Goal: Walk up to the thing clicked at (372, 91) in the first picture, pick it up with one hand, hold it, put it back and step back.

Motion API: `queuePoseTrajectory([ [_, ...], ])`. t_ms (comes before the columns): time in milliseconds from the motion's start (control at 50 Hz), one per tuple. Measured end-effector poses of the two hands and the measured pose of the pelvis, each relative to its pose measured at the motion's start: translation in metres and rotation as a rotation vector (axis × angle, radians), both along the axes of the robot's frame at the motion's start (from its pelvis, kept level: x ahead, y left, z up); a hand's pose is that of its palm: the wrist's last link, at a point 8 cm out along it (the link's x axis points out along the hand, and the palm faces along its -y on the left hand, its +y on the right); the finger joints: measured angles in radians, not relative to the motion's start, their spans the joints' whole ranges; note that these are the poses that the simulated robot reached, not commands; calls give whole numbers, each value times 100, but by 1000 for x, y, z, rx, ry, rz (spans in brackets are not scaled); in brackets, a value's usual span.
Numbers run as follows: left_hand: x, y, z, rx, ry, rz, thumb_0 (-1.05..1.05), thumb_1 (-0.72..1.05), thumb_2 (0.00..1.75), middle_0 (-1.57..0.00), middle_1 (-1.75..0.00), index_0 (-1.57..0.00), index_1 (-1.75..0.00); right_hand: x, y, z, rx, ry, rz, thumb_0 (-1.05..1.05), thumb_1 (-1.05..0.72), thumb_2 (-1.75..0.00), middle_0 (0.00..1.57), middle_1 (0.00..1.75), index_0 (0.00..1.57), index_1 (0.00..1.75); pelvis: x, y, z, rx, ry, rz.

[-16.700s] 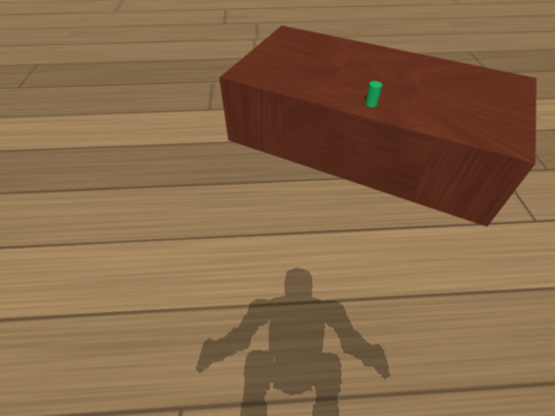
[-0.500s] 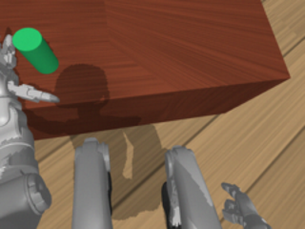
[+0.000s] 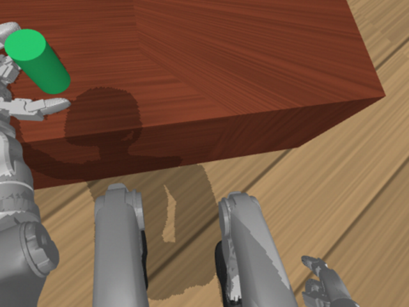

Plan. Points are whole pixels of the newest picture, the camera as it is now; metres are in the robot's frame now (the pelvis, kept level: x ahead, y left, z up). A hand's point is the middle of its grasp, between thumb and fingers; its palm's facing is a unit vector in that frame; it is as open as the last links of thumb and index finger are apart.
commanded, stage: close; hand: left
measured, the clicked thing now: (41, 64) +0.49 +0.30 +0.01
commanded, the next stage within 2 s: settle in 0.18 s
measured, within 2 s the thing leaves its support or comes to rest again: leaves its support in 0.64 s
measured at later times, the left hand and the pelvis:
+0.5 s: hand (29, 76) +0.47 +0.31 +0.01, palm faces +0.29 -0.96 -0.02, open 9.3 cm; pelvis +0.01 +0.00 +0.00, yaw +0 degrees
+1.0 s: hand out of the picture +0.47 +0.32 +0.09, palm faces +0.30 -0.95 -0.03, open 9.4 cm; pelvis +0.02 +0.01 +0.07, yaw +2 degrees
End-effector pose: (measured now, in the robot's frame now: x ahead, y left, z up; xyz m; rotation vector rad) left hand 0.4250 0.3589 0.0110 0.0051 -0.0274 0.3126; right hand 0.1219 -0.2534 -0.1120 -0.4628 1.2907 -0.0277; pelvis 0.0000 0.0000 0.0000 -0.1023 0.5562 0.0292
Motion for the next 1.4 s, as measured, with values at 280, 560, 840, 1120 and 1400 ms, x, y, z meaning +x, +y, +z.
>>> queuePoseTrajectory([
  [280, 7, 0, 1, -5, 11, 11, -1, -12, 65, -84, -83, -86, -81, 4, 2, -2, 6, -1, -9, 0, -91, -89, 20, 30, 20, 30, 3, 0, 0, -2, 7, -1],
  [560, 10, -5, 5, 20, 41, -31, -2, -34, 81, -87, -108, -89, -107, 9, 2, 6, 2, 4, -17, 0, -92, -89, 20, 30, 20, 30, 8, 2, 8, -5, 10, 1],
  [840, 3, 1, 59, 31, 60, 3, -3, -47, 86, -93, -121, -95, -120, 2, 9, 45, 19, 22, -69, 0, -92, -90, 20, 30, 20, 30, 15, 4, 53, -2, 20, 22],
  [1120, 5, 3, 80, 6, 78, -5, -3, -47, 87, -91, -123, -93, -122, 13, 6, 81, 1, 1, -65, 0, -90, -89, 20, 30, 20, 30, 23, 8, 84, -1, 22, 36],
  [1400, 10, 6, 110, 15, 76, 1, -3, -47, 89, -90, -126, -91, -125, 35, 20, 103, 29, -30, -40, 0, -90, -89, 20, 30, 20, 30, 33, 12, 109, -1, 15, 51],
])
